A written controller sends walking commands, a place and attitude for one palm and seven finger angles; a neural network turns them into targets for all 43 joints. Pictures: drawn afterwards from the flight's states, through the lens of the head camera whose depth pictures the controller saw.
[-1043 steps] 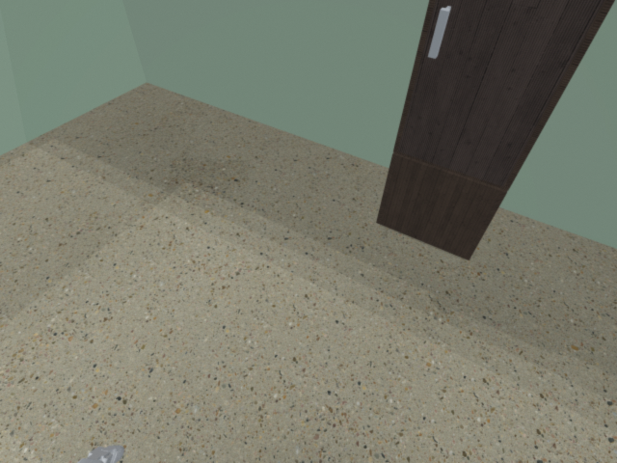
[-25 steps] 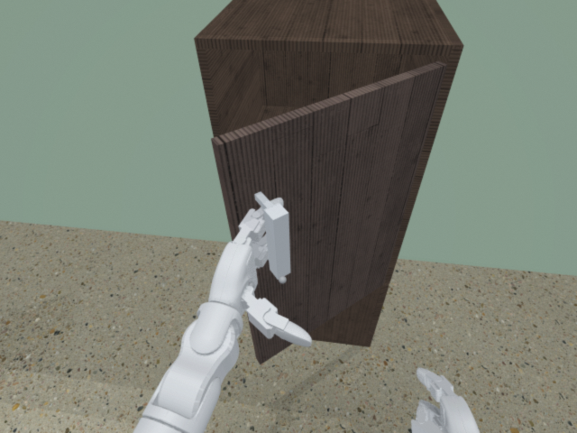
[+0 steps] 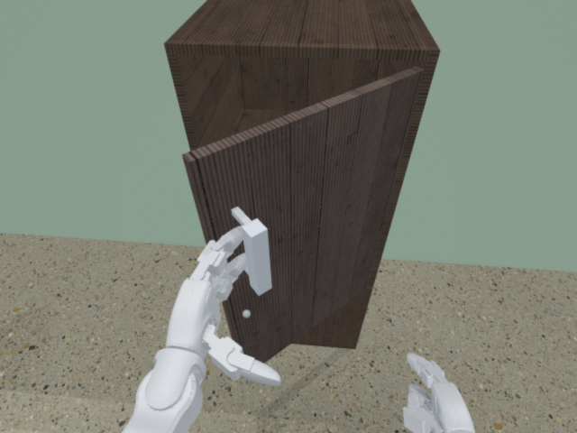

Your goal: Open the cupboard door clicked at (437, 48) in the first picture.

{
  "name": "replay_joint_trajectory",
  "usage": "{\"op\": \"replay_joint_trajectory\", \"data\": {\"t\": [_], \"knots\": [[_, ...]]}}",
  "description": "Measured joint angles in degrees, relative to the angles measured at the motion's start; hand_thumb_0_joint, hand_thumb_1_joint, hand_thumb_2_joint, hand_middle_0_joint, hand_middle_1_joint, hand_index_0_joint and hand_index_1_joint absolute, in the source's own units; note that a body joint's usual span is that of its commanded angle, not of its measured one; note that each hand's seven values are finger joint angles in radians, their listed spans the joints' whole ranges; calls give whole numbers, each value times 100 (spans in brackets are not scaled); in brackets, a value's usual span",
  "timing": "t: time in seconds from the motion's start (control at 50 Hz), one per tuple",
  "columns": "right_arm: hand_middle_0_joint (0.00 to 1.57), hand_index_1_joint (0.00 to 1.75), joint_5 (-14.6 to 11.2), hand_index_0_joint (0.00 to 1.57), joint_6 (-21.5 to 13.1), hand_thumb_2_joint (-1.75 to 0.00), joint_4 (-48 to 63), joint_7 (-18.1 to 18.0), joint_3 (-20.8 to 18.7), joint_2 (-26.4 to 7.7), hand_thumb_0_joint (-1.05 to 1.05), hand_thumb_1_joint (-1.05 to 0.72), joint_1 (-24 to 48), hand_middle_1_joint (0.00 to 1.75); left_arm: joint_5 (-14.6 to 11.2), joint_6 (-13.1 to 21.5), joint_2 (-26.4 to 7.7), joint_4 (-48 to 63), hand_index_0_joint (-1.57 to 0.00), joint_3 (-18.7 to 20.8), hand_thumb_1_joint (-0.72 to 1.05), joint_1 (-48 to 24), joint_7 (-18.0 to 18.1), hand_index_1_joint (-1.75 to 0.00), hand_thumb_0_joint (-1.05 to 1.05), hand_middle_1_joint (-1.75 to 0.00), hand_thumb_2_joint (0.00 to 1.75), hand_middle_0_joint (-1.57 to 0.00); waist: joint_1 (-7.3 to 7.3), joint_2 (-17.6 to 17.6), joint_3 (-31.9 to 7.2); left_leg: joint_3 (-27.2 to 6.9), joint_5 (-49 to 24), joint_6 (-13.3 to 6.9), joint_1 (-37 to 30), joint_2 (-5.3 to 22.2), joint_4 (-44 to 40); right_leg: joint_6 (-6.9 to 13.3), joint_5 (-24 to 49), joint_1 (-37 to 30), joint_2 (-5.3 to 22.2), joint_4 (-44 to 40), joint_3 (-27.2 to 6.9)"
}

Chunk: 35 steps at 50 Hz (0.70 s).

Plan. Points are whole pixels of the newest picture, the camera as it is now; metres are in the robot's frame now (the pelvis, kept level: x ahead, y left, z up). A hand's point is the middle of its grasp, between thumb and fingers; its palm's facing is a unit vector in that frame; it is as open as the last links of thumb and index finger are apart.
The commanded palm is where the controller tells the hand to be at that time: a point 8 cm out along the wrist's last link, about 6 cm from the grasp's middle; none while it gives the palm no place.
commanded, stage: slide the hand sideways off the handle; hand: left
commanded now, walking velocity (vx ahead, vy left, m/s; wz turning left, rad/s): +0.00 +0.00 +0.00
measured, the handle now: (250, 250) +0.33 +0.08 +0.11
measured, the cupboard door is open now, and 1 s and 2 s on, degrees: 42 42 42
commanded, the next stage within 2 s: draw the hand back to the body in 0.42 s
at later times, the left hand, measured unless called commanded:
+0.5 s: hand (194, 353) +0.19 +0.12 +0.10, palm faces -0.03 -1.00 -0.03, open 16.3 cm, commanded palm +0.17 +0.17 +0.11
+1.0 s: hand (134, 352) +0.17 +0.18 +0.13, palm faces -0.03 -1.00 -0.07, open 16.3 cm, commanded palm +0.15 +0.24 +0.14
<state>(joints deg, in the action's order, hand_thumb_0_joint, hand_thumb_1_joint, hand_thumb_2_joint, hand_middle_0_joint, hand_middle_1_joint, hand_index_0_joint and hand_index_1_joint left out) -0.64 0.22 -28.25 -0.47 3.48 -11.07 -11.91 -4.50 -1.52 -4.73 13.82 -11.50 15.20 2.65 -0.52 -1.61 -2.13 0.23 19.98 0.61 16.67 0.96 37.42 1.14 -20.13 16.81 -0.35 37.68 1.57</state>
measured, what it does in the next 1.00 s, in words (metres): stands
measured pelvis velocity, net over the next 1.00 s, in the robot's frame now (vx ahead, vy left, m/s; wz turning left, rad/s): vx -0.01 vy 0.02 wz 0.03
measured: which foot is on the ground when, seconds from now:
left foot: down 0.00-1.00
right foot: down 0.00-1.00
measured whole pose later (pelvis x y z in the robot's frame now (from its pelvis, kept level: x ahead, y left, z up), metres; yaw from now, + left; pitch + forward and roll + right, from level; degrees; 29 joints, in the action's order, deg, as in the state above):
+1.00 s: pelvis -0.01 +0.02 -0.01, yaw +2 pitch +0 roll -2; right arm -2.7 -12.2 -28.9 -3.9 3.9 -13.2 -14.8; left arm -14.1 -0.9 -14.0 27.8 4.9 28.5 -11.0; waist -2.2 -3.1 -4.2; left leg -1.6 22.9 -0.7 21.7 0.2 44.7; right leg -0.2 -21.8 19.4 0.4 41.4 3.3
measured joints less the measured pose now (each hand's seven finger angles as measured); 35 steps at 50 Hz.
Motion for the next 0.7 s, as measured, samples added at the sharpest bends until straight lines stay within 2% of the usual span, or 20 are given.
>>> {"op": "replay_joint_trajectory", "data": {"t": [0.14, 0.4, 0.56, 0.7], "knots": [[20, 30, 3, 20, -196, -90, 119, -25, -61, -67, 1, -91, -54, 30, -92, 190, -222, 552, -19, 257, -50, 705, -273, -32, -1, -32, 30, -20, -27, -15, -47, -64, 136, 40, 112, 33, 135, 38, -139, 83, -32, 110, 63], [20, 30, -42, 20, -643, -90, 184, -108, -118, -165, 1, -90, -324, 30, -479, 615, -465, 1140, -16, 909, -50, 1791, -916, -31, -1, -30, 30, -16, -89, -105, -242, -190, 367, 67, 489, 28, 547, 54, -386, 390, -23, 467, 185], [20, 30, -60, 20, -953, -90, 102, -207, -114, -215, 1, -90, -332, 30, -628, 781, -506, 1059, -15, 933, -50, 1588, -1141, -30, -1, -30, 30, -15, -76, -144, -202, -260, 426, 42, 804, 3, 861, 30, -422, 637, 2, 689, 252], [20, 30, -106, 20, -1011, -90, 56, -233, -92, -134, 2, -90, -405, 30, -686, 623, -691, 1175, -15, 1191, -50, 1538, -1119, -30, -1, -30, 30, -15, -60, -120, -302, -181, 420, -4, 763, -8, 861, -11, -390, 622, 14, 692, 172]]}}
